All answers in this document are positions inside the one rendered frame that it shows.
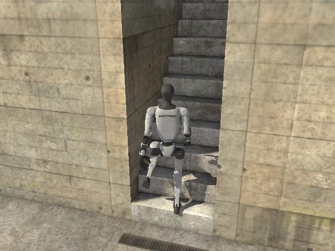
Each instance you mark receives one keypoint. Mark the stairs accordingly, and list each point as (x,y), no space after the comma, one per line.
(196,71)

